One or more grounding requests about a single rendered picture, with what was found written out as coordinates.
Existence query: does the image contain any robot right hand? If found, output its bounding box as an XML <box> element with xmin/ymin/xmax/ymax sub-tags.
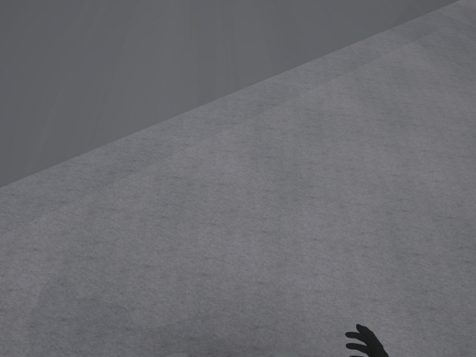
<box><xmin>345</xmin><ymin>324</ymin><xmax>389</xmax><ymax>357</ymax></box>

